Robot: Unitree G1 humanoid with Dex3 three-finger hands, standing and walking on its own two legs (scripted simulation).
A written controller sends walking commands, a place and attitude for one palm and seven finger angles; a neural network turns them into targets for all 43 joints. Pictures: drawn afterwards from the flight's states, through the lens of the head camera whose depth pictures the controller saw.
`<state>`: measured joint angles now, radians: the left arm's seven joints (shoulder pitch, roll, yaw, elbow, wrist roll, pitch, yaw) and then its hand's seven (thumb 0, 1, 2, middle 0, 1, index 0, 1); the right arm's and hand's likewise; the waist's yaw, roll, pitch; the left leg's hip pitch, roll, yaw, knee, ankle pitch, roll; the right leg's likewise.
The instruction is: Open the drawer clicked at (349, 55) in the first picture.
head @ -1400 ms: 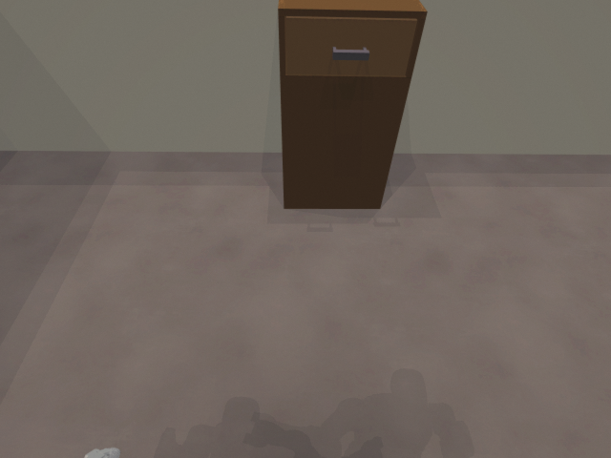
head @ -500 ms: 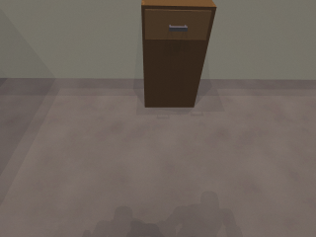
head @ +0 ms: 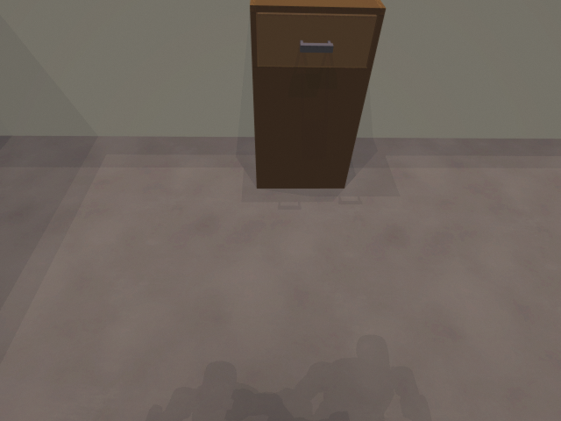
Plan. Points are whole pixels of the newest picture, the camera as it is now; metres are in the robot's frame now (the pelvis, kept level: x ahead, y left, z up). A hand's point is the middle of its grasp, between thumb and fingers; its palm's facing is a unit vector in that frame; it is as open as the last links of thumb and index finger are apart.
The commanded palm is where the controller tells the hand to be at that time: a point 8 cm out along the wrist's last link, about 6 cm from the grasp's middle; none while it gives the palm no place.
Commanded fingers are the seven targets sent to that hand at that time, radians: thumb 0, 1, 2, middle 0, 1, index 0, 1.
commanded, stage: look at it before walking up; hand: left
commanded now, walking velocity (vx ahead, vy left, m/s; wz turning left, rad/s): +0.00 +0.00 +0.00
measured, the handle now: (315, 45) +1.32 -0.04 -0.03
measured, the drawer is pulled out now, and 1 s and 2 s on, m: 0.00 0.00 0.00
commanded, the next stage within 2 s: walk to a spot facing it in 0.04 s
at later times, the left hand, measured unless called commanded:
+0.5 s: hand out of the picture +0.06 +0.19 -0.18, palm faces -0.12 -0.96 -0.26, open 7.4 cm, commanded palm none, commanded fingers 0.00 0.90 0.90 -0.20 -0.30 -0.20 -0.30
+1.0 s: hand (176, 392) +0.20 +0.20 -0.20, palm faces -0.30 -0.94 -0.19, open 7.4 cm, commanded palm none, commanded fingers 0.00 0.90 0.90 -0.20 -0.30 -0.20 -0.30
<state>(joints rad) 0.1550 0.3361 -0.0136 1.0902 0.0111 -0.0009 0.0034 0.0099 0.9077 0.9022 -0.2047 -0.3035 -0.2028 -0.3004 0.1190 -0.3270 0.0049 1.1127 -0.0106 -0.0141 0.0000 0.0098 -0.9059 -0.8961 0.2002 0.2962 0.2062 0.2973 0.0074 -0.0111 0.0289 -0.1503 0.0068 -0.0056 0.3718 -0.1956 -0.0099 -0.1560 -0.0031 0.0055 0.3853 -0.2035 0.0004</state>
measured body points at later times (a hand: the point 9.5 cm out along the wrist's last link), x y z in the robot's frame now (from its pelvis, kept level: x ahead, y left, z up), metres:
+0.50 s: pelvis +0.02 -0.02 -0.02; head +0.02 -0.04 +0.43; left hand +0.07 +0.24 -0.16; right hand +0.04 -0.29 -0.17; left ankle +0.00 +0.12 -0.74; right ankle +0.01 -0.11 -0.75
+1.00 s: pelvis +0.17 +0.00 -0.02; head +0.20 +0.02 +0.43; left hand +0.22 +0.25 -0.18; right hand +0.22 -0.26 -0.13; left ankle +0.27 +0.08 -0.75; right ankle +0.03 -0.09 -0.69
